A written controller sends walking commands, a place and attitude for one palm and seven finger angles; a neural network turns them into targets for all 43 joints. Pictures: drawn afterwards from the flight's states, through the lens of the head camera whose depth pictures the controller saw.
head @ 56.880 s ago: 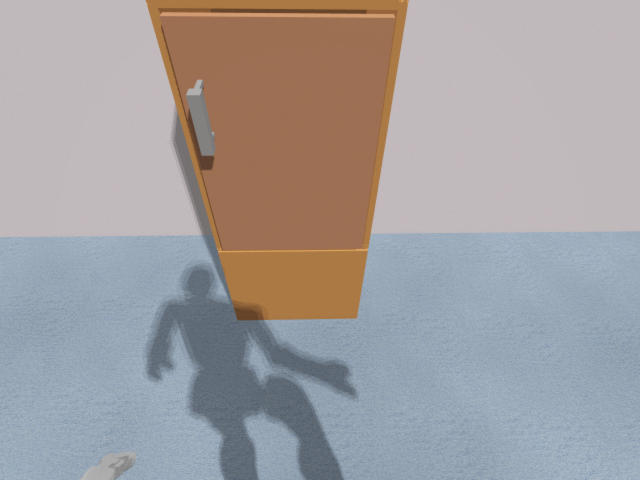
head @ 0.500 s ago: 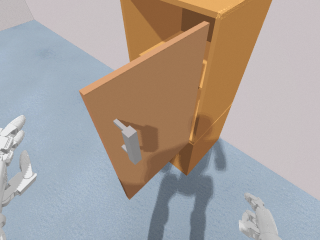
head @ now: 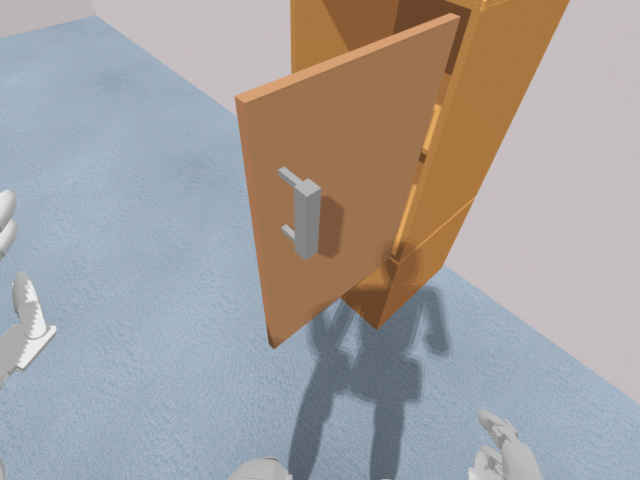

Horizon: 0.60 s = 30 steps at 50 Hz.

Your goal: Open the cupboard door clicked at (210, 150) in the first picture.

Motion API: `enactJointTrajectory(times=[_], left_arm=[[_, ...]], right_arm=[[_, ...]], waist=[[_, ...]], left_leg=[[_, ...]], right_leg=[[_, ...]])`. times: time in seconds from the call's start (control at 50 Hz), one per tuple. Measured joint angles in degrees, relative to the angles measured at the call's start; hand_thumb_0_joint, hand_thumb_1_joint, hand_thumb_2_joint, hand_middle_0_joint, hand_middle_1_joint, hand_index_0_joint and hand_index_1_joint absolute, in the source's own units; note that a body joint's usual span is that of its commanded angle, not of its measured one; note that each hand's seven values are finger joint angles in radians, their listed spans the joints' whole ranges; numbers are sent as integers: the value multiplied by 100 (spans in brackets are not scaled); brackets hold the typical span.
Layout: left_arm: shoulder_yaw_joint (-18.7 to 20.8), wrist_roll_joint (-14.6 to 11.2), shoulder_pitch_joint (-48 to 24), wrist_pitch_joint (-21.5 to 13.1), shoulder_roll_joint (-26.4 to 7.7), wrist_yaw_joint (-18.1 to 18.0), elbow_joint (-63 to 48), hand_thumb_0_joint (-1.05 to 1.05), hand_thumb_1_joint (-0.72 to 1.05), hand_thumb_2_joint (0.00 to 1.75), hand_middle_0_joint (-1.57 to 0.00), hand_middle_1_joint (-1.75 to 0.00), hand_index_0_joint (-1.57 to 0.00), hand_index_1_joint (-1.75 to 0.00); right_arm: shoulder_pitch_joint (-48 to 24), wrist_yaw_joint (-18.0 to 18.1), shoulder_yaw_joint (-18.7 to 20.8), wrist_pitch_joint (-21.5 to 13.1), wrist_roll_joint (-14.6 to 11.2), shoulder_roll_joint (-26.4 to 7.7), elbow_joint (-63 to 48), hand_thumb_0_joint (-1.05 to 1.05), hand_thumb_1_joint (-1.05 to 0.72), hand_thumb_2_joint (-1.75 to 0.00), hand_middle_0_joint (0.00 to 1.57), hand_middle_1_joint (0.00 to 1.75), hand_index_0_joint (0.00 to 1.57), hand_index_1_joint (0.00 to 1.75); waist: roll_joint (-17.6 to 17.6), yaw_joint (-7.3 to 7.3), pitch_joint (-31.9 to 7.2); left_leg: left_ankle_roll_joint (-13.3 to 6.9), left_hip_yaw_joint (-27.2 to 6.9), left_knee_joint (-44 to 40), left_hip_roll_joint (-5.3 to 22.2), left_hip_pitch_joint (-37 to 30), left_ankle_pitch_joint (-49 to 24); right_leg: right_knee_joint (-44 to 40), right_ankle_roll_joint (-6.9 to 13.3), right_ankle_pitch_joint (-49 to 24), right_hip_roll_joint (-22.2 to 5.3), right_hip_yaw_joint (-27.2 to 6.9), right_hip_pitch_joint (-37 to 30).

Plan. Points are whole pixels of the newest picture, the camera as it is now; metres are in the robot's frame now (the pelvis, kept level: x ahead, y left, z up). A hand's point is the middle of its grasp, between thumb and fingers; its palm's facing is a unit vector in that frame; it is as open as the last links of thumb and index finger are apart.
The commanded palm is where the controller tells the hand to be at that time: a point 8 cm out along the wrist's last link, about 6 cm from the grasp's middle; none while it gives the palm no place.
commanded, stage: step back with the hand held close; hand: left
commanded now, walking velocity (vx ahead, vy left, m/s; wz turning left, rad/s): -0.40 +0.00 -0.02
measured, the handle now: (296, 213) +0.43 +0.08 +0.09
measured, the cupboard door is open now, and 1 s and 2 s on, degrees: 88 88 88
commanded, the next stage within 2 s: stop stepping back and stand still in 0.24 s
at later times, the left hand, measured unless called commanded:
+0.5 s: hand (42, 470) +0.10 +0.20 +0.19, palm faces +0.28 -0.81 -0.52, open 7.4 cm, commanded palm +0.04 +0.26 +0.19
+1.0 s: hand out of the picture +0.01 +0.21 +0.19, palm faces +0.37 -0.81 -0.45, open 7.4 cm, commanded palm -0.04 +0.26 +0.19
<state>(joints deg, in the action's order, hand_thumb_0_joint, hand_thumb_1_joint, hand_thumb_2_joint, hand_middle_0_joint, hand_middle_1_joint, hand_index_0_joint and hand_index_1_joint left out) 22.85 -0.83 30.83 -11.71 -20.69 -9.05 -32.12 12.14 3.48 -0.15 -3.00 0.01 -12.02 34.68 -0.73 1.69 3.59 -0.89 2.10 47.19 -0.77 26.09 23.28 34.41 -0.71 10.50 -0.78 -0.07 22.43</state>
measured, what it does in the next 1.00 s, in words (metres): walks backwards: left foot, then right foot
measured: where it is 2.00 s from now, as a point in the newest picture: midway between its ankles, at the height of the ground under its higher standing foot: outside the picture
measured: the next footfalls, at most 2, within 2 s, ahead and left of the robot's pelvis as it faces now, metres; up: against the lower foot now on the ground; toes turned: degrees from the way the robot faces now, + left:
left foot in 0.04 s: +0.08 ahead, +0.10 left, +0.00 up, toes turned +2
right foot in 0.44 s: -0.19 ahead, -0.14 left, +0.00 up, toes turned +0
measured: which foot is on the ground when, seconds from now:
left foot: up 0.00-0.02, down 0.04-0.44, up 0.46-0.68, down 0.70-1.00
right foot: down 0.00-0.06, up 0.08-0.42, down 0.44-1.00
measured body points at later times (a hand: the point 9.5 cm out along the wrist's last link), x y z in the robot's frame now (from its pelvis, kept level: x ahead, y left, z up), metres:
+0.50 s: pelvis -0.13 -0.03 +0.01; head -0.09 -0.03 +0.46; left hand +0.08 +0.24 +0.22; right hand +0.04 -0.27 -0.08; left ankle +0.00 +0.09 -0.70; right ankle -0.22 -0.12 -0.72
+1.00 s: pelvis -0.19 -0.03 +0.01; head -0.21 -0.02 +0.46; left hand -0.02 +0.26 +0.22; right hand -0.06 -0.28 -0.06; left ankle -0.13 +0.07 -0.72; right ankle -0.22 -0.12 -0.72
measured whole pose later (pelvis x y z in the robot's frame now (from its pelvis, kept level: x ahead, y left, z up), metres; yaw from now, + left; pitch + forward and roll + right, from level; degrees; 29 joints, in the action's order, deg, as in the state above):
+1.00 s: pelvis -0.19 -0.03 +0.01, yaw -4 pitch -2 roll -2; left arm 23.0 -2.0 33.2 -13.9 -23.7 -8.6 -28.5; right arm 14.4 3.4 -0.2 -5.1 0.0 -12.5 34.8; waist 1.0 -0.9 -1.3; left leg -1.1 2.4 31.6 1.7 17.6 12.1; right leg 28.0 2.7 16.9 2.7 4.4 9.2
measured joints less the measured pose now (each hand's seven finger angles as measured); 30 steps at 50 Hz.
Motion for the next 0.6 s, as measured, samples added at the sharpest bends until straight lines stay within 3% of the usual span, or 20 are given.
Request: enactJointTrajectory(times=[0.04, 0.06, 0.12, 0.16, 0.2, 0.34, 0.42, 0.44, 0.46, 0.5, 0.54, 0.6], left_arm=[[-28, -16, -79, 0, -67, -11, -85, 1, 89, 90, -22, -30, -22, -31], [-16, -26, -194, -13, -128, -17, -91, 1, 89, 90, -22, -30, -22, -31], [159, -10, -452, -107, -282, -67, 49, 2, 89, 90, -22, -30, -22, -31], [312, -52, -389, -126, -366, -81, 76, 2, 89, 90, -22, -30, -22, -31], [417, -115, -212, -104, -422, -99, -38, 2, 89, 90, -22, -30, -22, -31], [168, -240, 77, 28, -340, -66, -333, 2, 89, 90, -21, -30, -21, -31], [204, -323, 61, 85, -544, -22, -256, 2, 89, 90, -21, -30, -21, -31], [297, -331, 140, 81, -654, -9, -280, 2, 89, 90, -21, -30, -21, -31], [262, -327, 157, 57, -616, 32, -236, 2, 89, 90, -21, -30, -21, -31], [156, -334, 324, 40, -579, 91, -179, 2, 89, 90, -22, -30, -22, -31], [175, -302, 558, 20, -593, 122, -139, 1, 89, 90, -22, -30, -22, -31], [276, -233, 689, -14, -558, 77, 85, 1, 89, 90, -22, -31, -22, -31]], right_arm=[[38, 42, -25, 0, 4, -23, 0, 1, -90, -89, 21, 30, 20, 30], [16, 78, -15, -29, 8, -29, -13, 1, -90, -89, 21, 30, 20, 30], [-115, 93, 40, -222, 87, 84, 41, 1, -90, -89, 20, 30, 20, 30], [-117, 18, 52, -326, 106, 199, 60, 1, -90, -90, 20, 30, 20, 30], [-88, -67, 36, -406, 86, 296, 74, 1, -90, -89, 20, 30, 20, 30], [-168, -151, -45, -535, 90, 380, 131, 1, -90, -89, 21, 30, 20, 30], [-303, -146, -91, -480, 80, 363, 14, 1, -90, -89, 21, 30, 20, 30], [-340, -155, -105, -436, 68, 362, -48, 1, -90, -89, 21, 30, 20, 30], [-408, -154, -87, -366, 49, 288, -20, 1, -90, -89, 21, 30, 20, 30], [-363, -128, -67, -225, 15, 157, 116, 1, -90, -89, 21, 30, 20, 30], [-164, -106, -57, -147, -55, 85, 208, 1, -90, -89, 21, 30, 20, 30], [132, -2, -33, -101, -79, -14, 239, 1, -90, -89, 21, 30, 20, 30]], waist=[[-71, -66, -69], [-105, -118, -22], [-116, -157, 183], [-35, -220, 162], [-1, -217, 85], [64, -136, -187], [2, -202, -223], [-107, -196, -226], [22, -204, -153], [129, -180, -183], [21, -132, -357], [-120, -134, -590]], left_leg=[[13, -61, -656, 59, -412, -179], [-28, -73, -853, 43, -406, -709], [-172, -79, -923, 84, -323, -1022], [-172, -142, -1177, 200, -320, -1167], [-144, -138, -1483, 322, -323, -1386], [-19, 55, -2368, 578, -201, -2143], [93, 130, -2673, 521, 21, -2565], [130, 218, -2532, 459, 163, -2473], [171, 128, -2187, 504, 314, -2059], [200, -113, -967, 365, 566, -1033], [198, -90, -92, 153, 585, -678], [144, 132, -178, 46, 117, -679]], right_leg=[[52, -61, -39, -15, 29, 123], [195, -71, 121, -31, 41, 221], [1722, -19, 1277, 231, -175, 656], [2497, -6, 1548, 417, -172, 727], [2707, -39, 1611, 465, -101, 594], [1358, -58, 1840, 330, 104, -527], [-383, 99, 1434, 282, 289, -1369], [-851, 221, 1266, 194, 282, -1535], [-868, 312, 1218, 267, 319, -1517], [-784, 359, 1115, 306, 300, -1462], [-810, 337, 1026, 206, 202, -1444], [-841, 349, 976, 102, 128, -1467]])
